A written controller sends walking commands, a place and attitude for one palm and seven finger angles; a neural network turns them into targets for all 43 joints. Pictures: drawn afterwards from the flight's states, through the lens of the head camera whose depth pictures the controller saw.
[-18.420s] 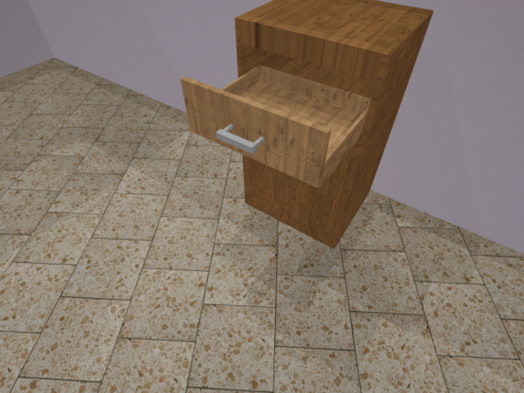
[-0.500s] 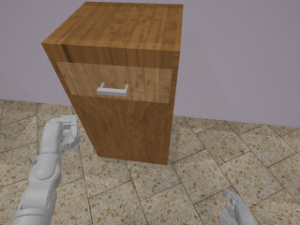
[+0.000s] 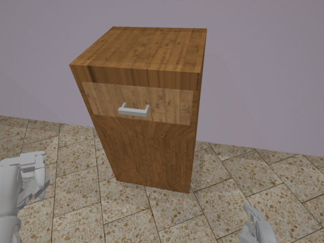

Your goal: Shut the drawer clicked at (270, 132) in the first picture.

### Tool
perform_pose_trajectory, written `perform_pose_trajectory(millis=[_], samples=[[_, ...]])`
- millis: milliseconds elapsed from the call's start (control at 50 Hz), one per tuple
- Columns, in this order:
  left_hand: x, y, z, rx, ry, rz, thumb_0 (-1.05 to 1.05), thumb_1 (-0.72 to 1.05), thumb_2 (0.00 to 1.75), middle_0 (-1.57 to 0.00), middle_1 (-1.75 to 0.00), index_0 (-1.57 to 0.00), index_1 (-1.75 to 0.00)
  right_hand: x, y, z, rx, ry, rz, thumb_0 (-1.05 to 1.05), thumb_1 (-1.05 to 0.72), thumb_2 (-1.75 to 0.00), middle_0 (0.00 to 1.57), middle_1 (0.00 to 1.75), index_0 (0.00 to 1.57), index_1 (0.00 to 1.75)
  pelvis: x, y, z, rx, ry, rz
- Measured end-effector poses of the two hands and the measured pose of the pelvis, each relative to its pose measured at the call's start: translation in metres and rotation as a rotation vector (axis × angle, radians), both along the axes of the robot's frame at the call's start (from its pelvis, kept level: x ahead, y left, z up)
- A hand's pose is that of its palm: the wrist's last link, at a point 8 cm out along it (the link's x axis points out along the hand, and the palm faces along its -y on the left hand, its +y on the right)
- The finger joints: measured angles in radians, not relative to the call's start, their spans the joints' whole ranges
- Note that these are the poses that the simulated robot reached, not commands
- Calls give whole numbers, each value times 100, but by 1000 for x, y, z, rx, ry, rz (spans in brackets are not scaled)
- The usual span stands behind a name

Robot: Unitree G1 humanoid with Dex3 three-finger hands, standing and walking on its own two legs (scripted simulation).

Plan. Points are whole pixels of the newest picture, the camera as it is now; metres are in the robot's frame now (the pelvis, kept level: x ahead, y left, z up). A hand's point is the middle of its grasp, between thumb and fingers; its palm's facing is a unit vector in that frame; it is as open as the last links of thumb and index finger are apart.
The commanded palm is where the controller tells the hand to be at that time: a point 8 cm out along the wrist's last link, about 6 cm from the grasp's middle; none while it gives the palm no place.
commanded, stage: draw the hand back to the body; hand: left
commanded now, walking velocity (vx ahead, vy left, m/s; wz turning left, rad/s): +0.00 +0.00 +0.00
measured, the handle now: (134, 108) +0.63 +0.20 -0.05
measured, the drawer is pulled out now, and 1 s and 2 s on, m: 0.00 0.00 0.00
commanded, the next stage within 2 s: step back with the hand held close in 0.16 s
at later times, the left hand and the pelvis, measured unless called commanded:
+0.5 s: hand (42, 187) +0.17 +0.24 +0.15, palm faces +0.34 -0.81 -0.47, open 3.3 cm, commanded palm +0.11 +0.29 +0.17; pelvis -0.02 +0.01 +0.00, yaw +0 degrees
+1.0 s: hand (9, 223) +0.10 +0.26 +0.16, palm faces +0.35 -0.80 -0.49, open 3.3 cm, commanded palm +0.04 +0.30 +0.17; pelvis -0.09 +0.02 -0.01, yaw +1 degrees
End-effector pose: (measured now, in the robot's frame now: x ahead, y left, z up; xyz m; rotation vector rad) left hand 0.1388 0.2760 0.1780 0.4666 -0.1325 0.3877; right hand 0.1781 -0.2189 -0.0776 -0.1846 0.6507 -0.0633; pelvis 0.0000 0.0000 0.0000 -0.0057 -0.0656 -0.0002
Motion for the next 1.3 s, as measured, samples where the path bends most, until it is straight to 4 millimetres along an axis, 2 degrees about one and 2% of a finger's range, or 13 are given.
perform_pose_trajectory(millis=[60,120,240,320,400,540,700,880,1020,1180,1300], samples=[[-12,-1,8,30,-21,9,2,89,90,-141,-160,-140,-160,-1,-1,0,1,-13,0,2,-91,-90,20,30,20,30,-2,-1,0,-1,-7,3],[-17,-1,7,26,-28,25,2,89,90,-141,-160,-140,-160,-2,-1,-2,0,-14,3,2,-91,-90,20,30,20,30,-6,-2,0,-1,-13,8],[-14,-2,-4,-11,-11,32,2,89,90,-141,-160,-140,-160,-9,0,-3,-1,-14,0,2,-91,-90,20,30,20,30,-10,-4,0,1,-18,5],[-12,-5,-2,-3,-20,6,2,89,90,-141,-160,-140,-160,-13,-1,-1,-2,-17,-8,2,-91,-90,20,30,20,30,-11,-5,0,-1,-15,3],[-9,1,3,46,-32,-15,2,89,90,-141,-160,-140,-160,-20,-6,-1,-14,22,-32,2,-91,-90,20,30,20,30,-14,-3,0,-10,21,9],[-11,8,-5,70,44,-62,2,89,90,-141,-160,-140,-160,-40,-14,-4,-52,100,-100,2,-91,-90,20,30,20,30,-25,9,0,-3,65,3],[-29,19,1,113,33,-84,2,89,90,-141,-160,-140,-160,-59,-5,-4,-66,121,-113,2,-91,-90,20,30,20,30,-45,18,-2,1,78,2],[-57,22,2,132,-16,-82,2,89,90,-141,-160,-140,-160,-75,10,-2,-48,76,-80,2,-91,-90,21,30,20,30,-72,21,-6,-9,78,10],[-76,23,0,123,-59,-84,2,89,90,-141,-160,-140,-160,-93,8,-2,-79,75,-68,2,-91,-90,21,30,20,30,-88,22,-9,-28,78,16],[-82,30,-1,138,-103,-98,2,89,90,-141,-160,-141,-160,-117,3,-2,-119,100,-91,2,-91,-90,21,30,20,30,-98,25,-11,-34,77,28],[-93,29,2,210,-104,-98,2,89,90,-141,-160,-140,-160,-119,3,-7,-106,89,-66,2,-91,-90,21,30,20,30,-108,18,-16,-30,90,42]])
